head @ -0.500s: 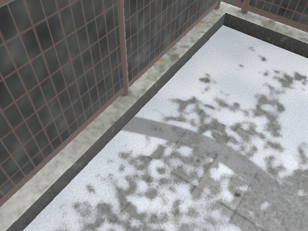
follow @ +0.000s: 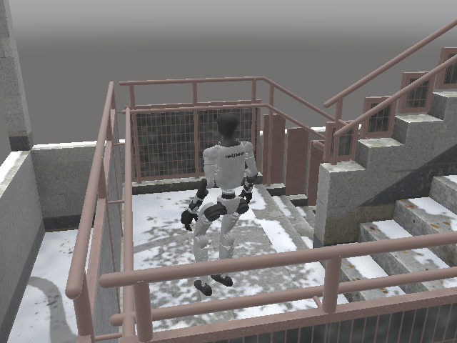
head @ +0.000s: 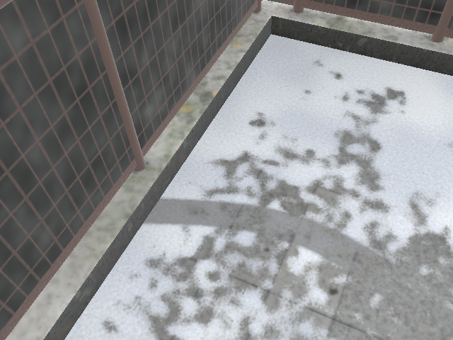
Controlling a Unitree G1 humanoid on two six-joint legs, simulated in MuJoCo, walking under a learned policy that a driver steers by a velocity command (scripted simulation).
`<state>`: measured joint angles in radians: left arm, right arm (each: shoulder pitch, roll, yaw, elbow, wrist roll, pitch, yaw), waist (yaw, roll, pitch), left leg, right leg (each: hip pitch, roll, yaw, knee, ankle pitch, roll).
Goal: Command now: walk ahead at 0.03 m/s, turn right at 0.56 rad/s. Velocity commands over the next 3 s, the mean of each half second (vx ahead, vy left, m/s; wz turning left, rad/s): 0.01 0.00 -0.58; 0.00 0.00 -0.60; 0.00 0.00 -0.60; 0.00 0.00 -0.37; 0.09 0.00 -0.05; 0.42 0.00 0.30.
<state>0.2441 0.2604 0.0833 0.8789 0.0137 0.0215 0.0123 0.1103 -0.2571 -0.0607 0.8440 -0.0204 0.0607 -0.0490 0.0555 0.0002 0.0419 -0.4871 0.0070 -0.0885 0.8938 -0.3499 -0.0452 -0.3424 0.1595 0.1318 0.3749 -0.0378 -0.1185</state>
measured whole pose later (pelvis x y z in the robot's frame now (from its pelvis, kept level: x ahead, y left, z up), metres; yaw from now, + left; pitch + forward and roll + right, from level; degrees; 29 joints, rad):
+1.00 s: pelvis +0.00 +0.01 +0.01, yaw -35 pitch +1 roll +1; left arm 0.23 0.31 0.06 0.76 0.01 0.04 -0.01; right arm 0.18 -0.31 -0.05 0.72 -0.02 0.06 -0.02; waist 0.01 0.03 0.07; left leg -0.47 0.01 -0.05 0.90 -0.39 -0.04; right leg -0.21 0.12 0.17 0.41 -0.19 -0.07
